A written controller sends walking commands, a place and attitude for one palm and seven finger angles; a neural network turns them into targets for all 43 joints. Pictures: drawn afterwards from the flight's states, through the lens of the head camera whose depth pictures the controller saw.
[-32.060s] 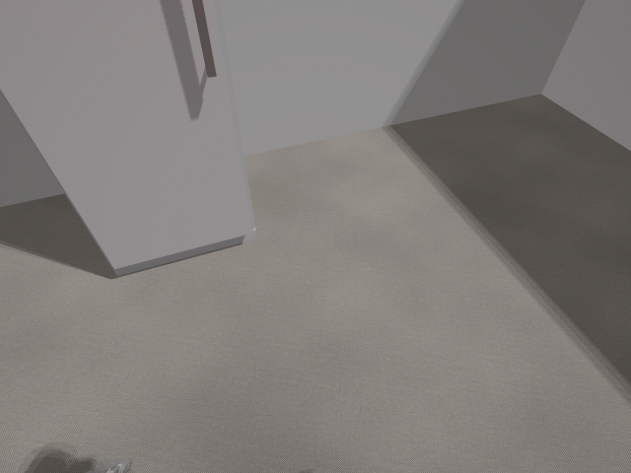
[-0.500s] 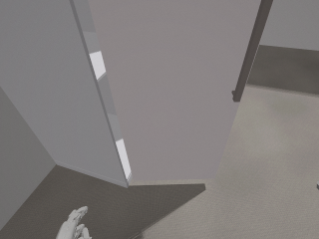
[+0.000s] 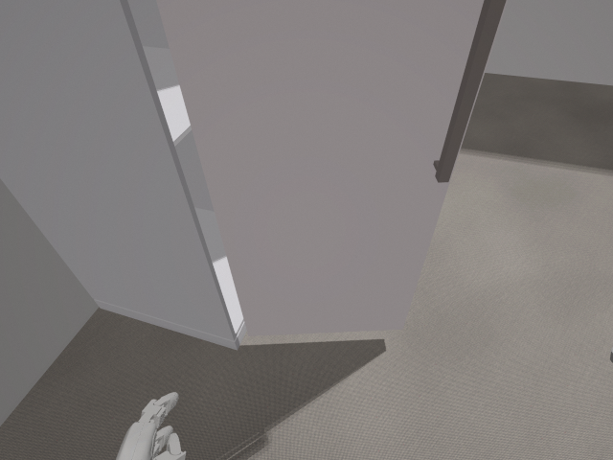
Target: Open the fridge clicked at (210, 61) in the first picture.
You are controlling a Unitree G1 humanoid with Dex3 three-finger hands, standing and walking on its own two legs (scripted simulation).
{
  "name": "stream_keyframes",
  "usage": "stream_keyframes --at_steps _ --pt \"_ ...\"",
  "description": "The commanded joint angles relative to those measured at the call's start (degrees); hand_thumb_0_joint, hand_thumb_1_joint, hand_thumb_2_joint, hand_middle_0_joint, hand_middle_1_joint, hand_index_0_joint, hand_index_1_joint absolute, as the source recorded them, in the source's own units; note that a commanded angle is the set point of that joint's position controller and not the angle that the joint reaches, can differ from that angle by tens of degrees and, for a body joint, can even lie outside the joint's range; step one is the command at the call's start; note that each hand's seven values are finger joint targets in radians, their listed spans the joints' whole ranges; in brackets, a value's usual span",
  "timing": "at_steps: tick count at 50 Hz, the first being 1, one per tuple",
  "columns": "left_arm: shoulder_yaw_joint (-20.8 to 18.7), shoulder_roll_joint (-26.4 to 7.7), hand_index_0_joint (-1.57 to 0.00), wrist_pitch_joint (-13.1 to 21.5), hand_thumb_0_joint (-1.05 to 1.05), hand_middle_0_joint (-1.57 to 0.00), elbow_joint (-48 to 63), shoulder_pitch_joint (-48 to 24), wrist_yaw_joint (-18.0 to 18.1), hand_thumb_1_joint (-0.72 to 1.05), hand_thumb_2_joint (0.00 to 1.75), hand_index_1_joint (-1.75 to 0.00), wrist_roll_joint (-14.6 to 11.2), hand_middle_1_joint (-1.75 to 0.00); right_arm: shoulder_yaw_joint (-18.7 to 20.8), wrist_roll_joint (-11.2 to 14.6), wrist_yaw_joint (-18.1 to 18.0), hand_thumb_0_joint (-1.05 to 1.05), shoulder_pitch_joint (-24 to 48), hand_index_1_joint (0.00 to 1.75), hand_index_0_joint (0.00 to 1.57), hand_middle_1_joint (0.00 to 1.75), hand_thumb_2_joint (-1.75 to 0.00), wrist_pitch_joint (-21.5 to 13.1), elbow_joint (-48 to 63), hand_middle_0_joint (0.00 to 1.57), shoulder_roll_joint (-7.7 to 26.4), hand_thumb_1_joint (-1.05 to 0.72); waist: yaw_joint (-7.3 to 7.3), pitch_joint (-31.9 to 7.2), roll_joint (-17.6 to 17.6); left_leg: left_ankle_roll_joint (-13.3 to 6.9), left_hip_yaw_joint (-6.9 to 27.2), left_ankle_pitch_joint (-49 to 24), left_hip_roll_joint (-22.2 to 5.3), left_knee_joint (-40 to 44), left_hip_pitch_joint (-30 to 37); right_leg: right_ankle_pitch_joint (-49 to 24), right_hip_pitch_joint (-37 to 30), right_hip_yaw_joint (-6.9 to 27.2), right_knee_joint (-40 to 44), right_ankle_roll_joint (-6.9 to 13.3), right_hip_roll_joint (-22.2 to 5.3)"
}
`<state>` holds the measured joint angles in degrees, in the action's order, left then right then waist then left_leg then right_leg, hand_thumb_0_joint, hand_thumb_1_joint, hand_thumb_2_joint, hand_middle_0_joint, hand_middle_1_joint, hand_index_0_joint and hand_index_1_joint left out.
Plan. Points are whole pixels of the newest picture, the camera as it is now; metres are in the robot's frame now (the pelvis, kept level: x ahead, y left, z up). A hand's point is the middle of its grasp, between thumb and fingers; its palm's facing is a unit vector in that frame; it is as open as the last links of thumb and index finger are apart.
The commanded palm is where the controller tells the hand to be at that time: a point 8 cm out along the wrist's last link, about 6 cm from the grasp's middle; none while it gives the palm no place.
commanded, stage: stop stepping back and stand still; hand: right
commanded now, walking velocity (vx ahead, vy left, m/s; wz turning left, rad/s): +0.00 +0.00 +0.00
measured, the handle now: (467, 75) +0.66 -0.24 +0.21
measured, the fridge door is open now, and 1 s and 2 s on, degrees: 70 70 70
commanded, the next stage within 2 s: let the arm hang, fingers relaxed in 0.08 s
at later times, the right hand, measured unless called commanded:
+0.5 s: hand out of the picture +0.02 -0.17 -0.18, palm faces -0.01 +0.99 -0.15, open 7.3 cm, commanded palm none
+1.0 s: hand out of the picture +0.01 -0.21 -0.16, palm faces +0.03 +0.97 -0.26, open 7.4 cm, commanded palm none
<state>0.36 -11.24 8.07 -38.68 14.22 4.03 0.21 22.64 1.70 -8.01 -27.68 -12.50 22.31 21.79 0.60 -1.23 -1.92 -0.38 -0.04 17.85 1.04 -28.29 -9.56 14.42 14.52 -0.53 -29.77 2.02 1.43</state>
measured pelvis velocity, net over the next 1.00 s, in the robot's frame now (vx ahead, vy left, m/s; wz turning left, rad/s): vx -0.01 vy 0.00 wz -0.03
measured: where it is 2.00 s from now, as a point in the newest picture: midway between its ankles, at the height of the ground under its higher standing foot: outside the picture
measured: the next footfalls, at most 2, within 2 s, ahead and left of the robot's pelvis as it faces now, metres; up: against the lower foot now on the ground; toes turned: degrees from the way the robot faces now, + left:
none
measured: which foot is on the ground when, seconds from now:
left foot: down 0.00-1.00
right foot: down 0.00-1.00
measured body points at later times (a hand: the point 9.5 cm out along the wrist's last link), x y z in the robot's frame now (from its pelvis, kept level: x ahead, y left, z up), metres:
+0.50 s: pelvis -0.02 +0.01 +0.00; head +0.00 -0.02 +0.44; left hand +0.06 +0.27 -0.13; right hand +0.02 -0.22 -0.17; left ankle -0.03 +0.11 -0.74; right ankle +0.02 -0.10 -0.74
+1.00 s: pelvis -0.01 +0.00 +0.01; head +0.00 +0.00 +0.46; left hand +0.02 +0.23 -0.15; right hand +0.01 -0.26 -0.14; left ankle -0.03 +0.11 -0.74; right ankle +0.02 -0.10 -0.74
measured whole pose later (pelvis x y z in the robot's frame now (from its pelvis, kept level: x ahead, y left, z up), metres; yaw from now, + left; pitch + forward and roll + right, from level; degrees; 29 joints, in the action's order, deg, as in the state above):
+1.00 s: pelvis -0.01 +0.00 +0.01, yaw -2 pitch -1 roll +1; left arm -0.2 -10.4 -0.1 -63.5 12.1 1.3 1.0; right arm 0.6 -0.6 -1.0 -12.0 -0.4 -64.6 13.2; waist -0.2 2.2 1.0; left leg -0.8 -2.0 14.3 0.6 -23.2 -8.2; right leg 10.2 13.7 1.1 -24.6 1.8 1.9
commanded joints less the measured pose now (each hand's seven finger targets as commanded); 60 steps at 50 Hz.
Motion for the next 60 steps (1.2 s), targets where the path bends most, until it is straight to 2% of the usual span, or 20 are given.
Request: stream_keyframes --at_steps 1,4,8,9,10,11,12,14,16,19,21,22,24,26,29,33,38,43,55,60 --pt "-2.6 -7.71 -0.2 3.55 0.0 -0.2 10.6 -6.31 0.59 0.9 0.9 -0.3 0.14 -0.3 6.83 -0.13 -0.95 0.0 2.76 0.3 0.2 0.3 -0.9 -4.28 15.28 0.2 11.47 -0.9 0.33 -3.94 8.19 0.49 1.69 -11.62 -1.61 2.77 1.16 -16.19 -2.9 10.11 9.47 1.39 -8.97" --pt "-2.75 -7.64 -0.2 3.41 0.0 -0.2 11.16 -6.05 0.11 0.9 0.9 -0.3 0.03 -0.3 7.5 0.32 -0.79 0.0 -0.91 0.3 0.2 0.3 -0.9 -4.25 15.64 0.2 11.42 -0.9 0.13 -6.15 7.34 -0.32 3.04 -17.41 -3.03 4.17 3.46 -19.0 -2.78 6.6 6.47 0.04 -6.84" --pt "-2.82 -7.48 -0.2 2.48 0.0 -0.2 11.55 -5.96 0.16 0.9 0.9 -0.3 -0.16 -0.3 7.98 1.09 -0.75 0.0 -2.65 0.3 0.2 0.3 -0.9 -3.74 14.37 0.2 11.21 -0.9 -0.31 -6.44 5.14 -0.89 4.61 -19.99 -4.18 5.32 2.91 -18.11 -2.85 5.34 5.33 -0.65 -5.93" --pt "-5.65 -17.38 -0.2 3.62 0.0 -0.2 -1.25 -9.84 -4.44 0.9 0.9 -0.3 -1.33 -0.3 -16.55 -3.17 6.64 0.0 2.1 0.3 0.2 0.3 -0.9 5.72 -29.28 0.2 2.1 -0.9 -2.72 -2.91 4.01 -1.64 0.26 -28.43 -9.21 -3.81 -4.94 -28.73 -1.14 5.17 -4.55 -0.67 -6.78" --pt "-6.03 -14.97 -0.2 -0.44 0.0 -0.2 -0.8 -5.73 -4.37 0.9 0.9 -0.3 -1.06 -0.3 -15.04 -3.12 7.75 0.0 3.08 0.3 0.2 0.3 -0.9 10.44 -30.46 0.2 1.37 -0.9 -2.06 -6.99 3.98 -1.57 2.43 -21.43 -8.57 -2.69 -6.83 -27.42 -3.92 5.32 -3.64 -1.15 -7.61" --pt "-5.42 -13.95 -0.2 -1.91 0.0 -0.2 -0.69 -5.0 -4.14 0.9 0.9 -0.3 -0.59 -0.3 -16.17 -3.22 7.85 0.0 4.66 0.3 0.2 0.3 -0.9 11.32 -32.38 0.2 -0.02 -0.9 -1.61 -7.36 2.98 -1.48 0.77 -11.71 -7.12 -4.6 -8.14 -23.13 -2.3 7.35 -2.63 0.24 -8.73" --pt "-4.8 -13.64 -0.2 -3.07 0.0 -0.2 -0.4 -5.47 -3.91 0.9 0.9 -0.3 -0.08 -0.3 -16.61 -3.53 7.91 0.0 6.35 0.3 0.2 0.3 -0.9 11.58 -35.16 0.2 0.12 -0.9 -1.13 -5.75 -0.51 -1.09 0.39 -7.37 -5.42 -5.81 -8.3 -22.78 -0.07 9.93 -0.96 1.78 -9.51" --pt "-3.98 -14.74 -0.2 -4.21 0.0 -0.2 -0.65 -6.55 -3.61 0.9 0.9 -0.3 0.84 -0.3 -17.38 -3.53 7.98 0.0 9.13 0.3 0.2 0.3 -0.9 12.02 -41.24 0.2 1.29 -0.9 -0.37 -3.6 -3.84 -1.06 0.51 -3.31 -4.25 -6.58 -4.77 -19.19 5.51 13.47 2.37 4.09 -10.45" --pt "-3.76 -15.0 -0.2 -5.02 0.0 -0.2 -2.42 -7.98 -3.54 0.9 0.9 -0.3 1.26 -0.3 -17.73 -3.7 7.99 0.0 12.36 0.3 0.2 0.3 -0.9 12.03 -48.91 0.2 2.77 -0.9 -0.02 -1.78 -7.19 -2.06 2.84 -4.37 -5.73 -1.71 -3.16 -13.59 7.07 11.83 2.35 2.87 -7.66" --pt "-2.81 -12.1 -0.2 -7.12 0.0 -0.2 -5.97 -7.43 -3.5 0.9 0.9 -0.3 1.62 -0.3 -19.27 -3.45 7.73 0.0 16.24 0.3 0.2 0.3 -0.9 12.26 -59.45 0.2 3.28 -0.9 -1.42 1.36 -4.04 -5.29 8.6 -1.62 -10.37 6.88 -8.22 -4.9 2.63 6.96 -0.5 0.63 -2.91" --pt "-2.29 -10.62 -0.2 -7.9 0.0 -0.2 -8.82 -5.88 -3.26 0.9 0.9 -0.3 1.72 -0.3 -20.21 -3.14 7.54 0.0 17.87 0.3 0.2 0.3 -0.9 12.27 -64.77 0.2 2.46 -0.9 -2.32 1.28 1.65 -5.89 8.98 0.46 -10.13 8.6 -10.1 -4.61 -1.84 6.39 0.26 0.35 -2.79" --pt "-2.06 -10.45 -0.2 -8.05 0.0 -0.2 -9.84 -5.1 -3.19 0.9 0.9 -0.3 1.63 -0.3 -20.47 -3.09 7.4 0.0 17.93 0.3 0.2 0.3 -0.9 12.28 -66.96 0.2 2.45 -0.9 -2.33 1.36 3.12 -4.89 7.44 1.08 -8.47 8.23 -9.38 -5.79 -2.3 7.43 1.91 0.42 -3.7" --pt "-1.63 -9.94 -0.2 -7.86 0.0 -0.2 -12.45 -4.59 -2.77 0.9 0.9 -0.3 1.55 -0.3 -20.78 -2.65 7.34 0.0 15.95 0.3 0.2 0.3 -0.9 12.26 -71.95 0.2 0.52 -0.9 -1.38 1.14 9.19 -3.49 5.58 0.34 -6.53 7.51 -5.02 -4.92 -0.18 9.33 5.81 0.84 -5.12" --pt "-1.58 -9.41 -0.2 -7.74 0.0 -0.2 -14.5 -3.87 -2.31 0.9 0.9 -0.3 1.51 -0.3 -20.45 -2.47 7.27 0.0 13.3 0.3 0.2 0.3 -0.9 12.18 -76.26 0.2 -0.62 -0.9 -0.41 -0.05 12.18 -3.35 4.88 -2.12 -6.23 7.82 -0.9 -4.14 1.24 9.67 7.15 1.12 -5.6" --pt "-1.76 -9.05 -0.2 -7.66 0.0 -0.2 -17.31 -1.21 -1.9 0.9 0.9 -0.3 1.15 -0.3 -20.74 -2.31 7.16 0.0 12.25 0.3 0.2 0.3 -0.9 11.9 -80.24 0.2 -1.47 -0.9 -0.78 -1.52 9.19 -3.56 4.57 -4.33 -6.59 9.03 0.26 -6.08 -1.11 9.29 6.71 1.0 -5.97" --pt "-1.9 -8.52 -0.2 -7.9 0.0 -0.2 -19.93 1.02 -1.62 0.9 0.9 -0.3 0.95 -0.3 -21.17 -2.28 7.05 0.0 11.08 0.3 0.2 0.3 -0.9 12.03 -83.85 0.2 -2.76 -0.9 -0.8 1.37 4.96 -3.23 3.37 -2.59 -6.16 10.07 -0.94 -4.42 -1.14 9.63 8.32 1.14 -6.5" --pt "-2.03 -7.99 -0.2 -8.12 0.0 -0.2 -21.63 2.06 -1.67 0.9 0.9 -0.3 1.04 -0.3 -21.25 -2.32 6.9 0.0 10.33 0.3 0.2 0.3 -0.9 12.17 -85.95 0.2 -2.96 -0.9 -0.59 3.87 3.1 -3.17 2.99 0.14 -5.99 10.35 -1.7 -0.43 0.27 10.05 10.53 1.33 -6.53" --pt "-2.31 -8.19 -0.2 -7.79 0.0 -0.2 -22.16 1.65 -1.85 0.9 0.9 -0.3 1.03 -0.3 -21.04 -2.38 6.73 0.0 11.53 0.3 0.2 0.3 -0.9 11.69 -85.91 0.2 -2.22 -0.9 -0.69 3.31 0.68 -3.11 3.33 -2.46 -6.48 10.21 -1.64 -4.54 -1.3 9.0 9.97 1.28 -6.47" --pt "-2.39 -9.98 -0.2 -7.28 0.0 -0.2 -22.66 -3.37 -2.29 0.9 0.9 -0.3 1.19 -0.3 -20.47 -2.42 6.73 0.0 17.01 0.3 0.2 0.3 -0.9 11.06 -84.11 0.2 0.1 -0.9 -0.77 3.72 2.26 -2.45 4.1 -7.41 -7.01 10.7 -0.81 -10.09 -3.33 8.23 10.88 0.56 -6.63" --pt "-2.45 -11.46 -0.2 -7.04 0.0 -0.2 -22.42 -5.12 -2.35 0.9 0.9 -0.3 1.11 -0.3 -20.22 -2.41 6.82 0.0 18.83 0.3 0.2 0.3 -0.9 10.81 -83.43 0.2 1.4 -0.9 -0.84 1.68 2.97 -2.27 4.27 -10.4 -7.35 10.89 0.81 -13.11 -5.09 8.1 10.89 0.4 -6.95"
